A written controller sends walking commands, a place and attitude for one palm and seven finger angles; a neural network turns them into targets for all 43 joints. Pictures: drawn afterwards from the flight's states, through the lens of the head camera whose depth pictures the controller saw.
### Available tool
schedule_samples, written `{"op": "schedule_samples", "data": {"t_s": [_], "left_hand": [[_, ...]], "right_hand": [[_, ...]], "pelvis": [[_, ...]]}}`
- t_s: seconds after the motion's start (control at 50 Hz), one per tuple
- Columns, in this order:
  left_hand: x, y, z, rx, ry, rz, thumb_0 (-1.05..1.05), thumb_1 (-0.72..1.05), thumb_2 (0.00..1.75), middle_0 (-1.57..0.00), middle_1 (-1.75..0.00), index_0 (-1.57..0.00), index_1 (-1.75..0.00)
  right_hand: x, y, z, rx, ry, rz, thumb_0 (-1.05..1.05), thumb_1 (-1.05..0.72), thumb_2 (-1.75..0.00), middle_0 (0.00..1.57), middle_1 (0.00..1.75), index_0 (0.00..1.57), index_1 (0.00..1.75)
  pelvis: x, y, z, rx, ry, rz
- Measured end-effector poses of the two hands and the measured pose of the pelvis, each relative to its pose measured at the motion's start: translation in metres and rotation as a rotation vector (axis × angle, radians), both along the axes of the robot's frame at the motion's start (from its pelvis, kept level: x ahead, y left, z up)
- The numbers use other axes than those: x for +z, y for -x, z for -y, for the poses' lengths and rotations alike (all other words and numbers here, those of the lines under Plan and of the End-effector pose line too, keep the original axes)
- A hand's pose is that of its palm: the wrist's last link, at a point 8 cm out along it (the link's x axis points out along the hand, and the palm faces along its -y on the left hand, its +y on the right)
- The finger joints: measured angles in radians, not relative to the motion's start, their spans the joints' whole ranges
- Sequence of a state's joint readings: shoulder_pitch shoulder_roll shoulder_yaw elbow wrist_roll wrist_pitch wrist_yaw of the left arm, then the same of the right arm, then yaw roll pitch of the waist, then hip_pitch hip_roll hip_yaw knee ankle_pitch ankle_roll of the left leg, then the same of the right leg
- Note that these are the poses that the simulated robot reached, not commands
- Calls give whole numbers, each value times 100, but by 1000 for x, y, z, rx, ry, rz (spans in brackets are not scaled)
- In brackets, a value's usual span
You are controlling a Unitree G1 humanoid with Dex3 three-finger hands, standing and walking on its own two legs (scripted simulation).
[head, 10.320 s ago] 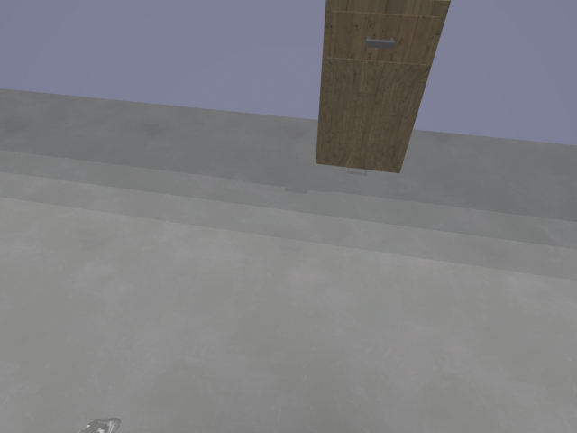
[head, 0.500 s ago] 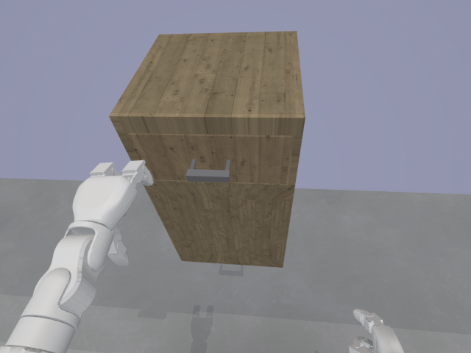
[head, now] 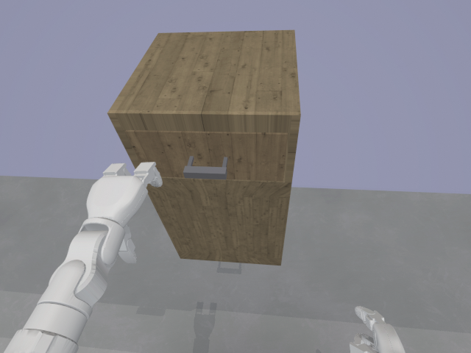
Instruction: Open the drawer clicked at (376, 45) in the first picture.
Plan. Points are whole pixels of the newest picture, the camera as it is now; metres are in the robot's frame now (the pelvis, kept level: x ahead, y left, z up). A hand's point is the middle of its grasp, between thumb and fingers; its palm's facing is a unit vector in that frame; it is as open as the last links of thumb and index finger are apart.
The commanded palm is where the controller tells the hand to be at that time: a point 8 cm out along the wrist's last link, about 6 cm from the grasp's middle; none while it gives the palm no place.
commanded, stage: move the hooked fingers above the handle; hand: left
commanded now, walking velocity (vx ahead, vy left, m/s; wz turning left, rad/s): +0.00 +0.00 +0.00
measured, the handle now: (206, 166) +0.56 +0.16 -0.08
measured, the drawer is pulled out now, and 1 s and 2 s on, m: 0.00 0.00 0.00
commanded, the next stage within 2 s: none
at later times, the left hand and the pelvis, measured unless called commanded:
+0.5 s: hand (166, 188) +0.40 +0.20 +0.03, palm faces -0.02 -0.04 -1.00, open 13.8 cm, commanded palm +0.39 +0.21 +0.08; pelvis +0.01 +0.00 -0.01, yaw -1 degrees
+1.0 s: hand (188, 175) +0.46 +0.17 +0.00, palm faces -0.03 -0.02 -1.00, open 13.8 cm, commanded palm +0.45 +0.18 +0.05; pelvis +0.01 +0.00 -0.02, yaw -1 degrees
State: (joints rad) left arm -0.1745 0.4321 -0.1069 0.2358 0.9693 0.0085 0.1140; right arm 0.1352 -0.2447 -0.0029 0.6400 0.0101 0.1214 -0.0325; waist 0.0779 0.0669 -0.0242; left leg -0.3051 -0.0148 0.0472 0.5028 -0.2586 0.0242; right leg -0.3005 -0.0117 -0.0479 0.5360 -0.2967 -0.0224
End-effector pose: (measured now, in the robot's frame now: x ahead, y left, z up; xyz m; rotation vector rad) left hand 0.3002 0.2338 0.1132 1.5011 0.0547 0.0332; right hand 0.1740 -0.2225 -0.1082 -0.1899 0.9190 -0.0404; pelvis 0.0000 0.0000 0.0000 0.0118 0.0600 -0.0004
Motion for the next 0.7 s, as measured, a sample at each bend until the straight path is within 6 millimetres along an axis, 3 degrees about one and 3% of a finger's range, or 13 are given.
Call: {"op": "schedule_samples", "data": {"t_s": [0.16,0.42,0.7], "left_hand": [[-7,-29,9,-35,-14,7,0,-49,31,-32,-120,-32,-120],[-29,-72,24,-53,-22,-19,0,-49,31,-32,-120,-32,-120],[-45,-110,39,-45,-41,-22,0,-49,31,-31,-120,-32,-120]], "right_hand": [[-6,14,15,-40,23,-33,1,-91,-90,20,29,20,30],[-23,66,41,-152,57,-181,1,-91,-90,20,29,20,30],[-32,98,39,-216,43,-258,1,-91,-90,20,29,20,30]], "pelvis": [[-3,-1,5,0,0,-33],[-8,-8,5,-11,0,-94],[-14,-11,1,-20,2,-146]]}}
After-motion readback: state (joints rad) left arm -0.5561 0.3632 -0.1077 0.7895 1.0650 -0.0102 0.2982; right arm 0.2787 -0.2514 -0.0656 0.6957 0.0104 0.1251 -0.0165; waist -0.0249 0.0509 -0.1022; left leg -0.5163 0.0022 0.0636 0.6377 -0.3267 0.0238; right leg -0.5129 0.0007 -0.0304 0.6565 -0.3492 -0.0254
